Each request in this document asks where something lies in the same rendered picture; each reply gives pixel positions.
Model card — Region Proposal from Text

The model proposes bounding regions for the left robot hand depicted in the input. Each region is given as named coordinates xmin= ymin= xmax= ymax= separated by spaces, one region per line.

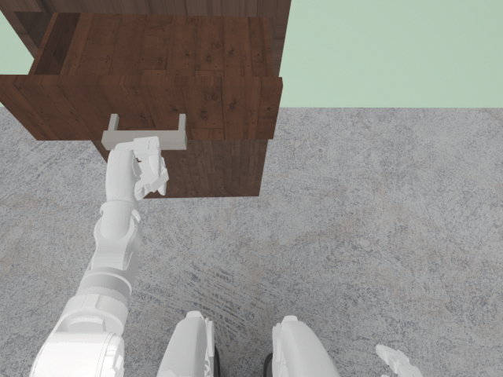
xmin=105 ymin=136 xmax=169 ymax=206

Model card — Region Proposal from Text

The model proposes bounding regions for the drawer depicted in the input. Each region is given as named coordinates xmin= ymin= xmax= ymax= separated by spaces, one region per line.
xmin=0 ymin=13 xmax=283 ymax=141

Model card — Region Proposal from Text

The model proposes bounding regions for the left robot upper arm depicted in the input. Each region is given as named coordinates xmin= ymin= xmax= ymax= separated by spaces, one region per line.
xmin=33 ymin=331 xmax=124 ymax=377

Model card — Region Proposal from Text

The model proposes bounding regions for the handle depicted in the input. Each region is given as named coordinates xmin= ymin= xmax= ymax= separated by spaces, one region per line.
xmin=101 ymin=114 xmax=187 ymax=150

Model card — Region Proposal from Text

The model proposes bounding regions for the right robot thigh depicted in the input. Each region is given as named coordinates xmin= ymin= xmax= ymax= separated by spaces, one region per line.
xmin=272 ymin=320 xmax=341 ymax=377

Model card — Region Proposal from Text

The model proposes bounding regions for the robot left forearm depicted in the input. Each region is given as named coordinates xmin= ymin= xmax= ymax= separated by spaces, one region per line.
xmin=29 ymin=199 xmax=143 ymax=377

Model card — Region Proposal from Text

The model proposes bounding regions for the cabinet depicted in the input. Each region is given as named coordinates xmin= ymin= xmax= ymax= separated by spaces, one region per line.
xmin=0 ymin=0 xmax=292 ymax=199

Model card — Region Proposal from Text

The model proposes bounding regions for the robot right shin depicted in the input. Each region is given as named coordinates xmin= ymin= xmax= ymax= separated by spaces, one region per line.
xmin=272 ymin=316 xmax=298 ymax=377

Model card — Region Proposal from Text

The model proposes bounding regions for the right robot hand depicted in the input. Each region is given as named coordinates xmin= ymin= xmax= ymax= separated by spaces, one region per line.
xmin=376 ymin=345 xmax=424 ymax=377

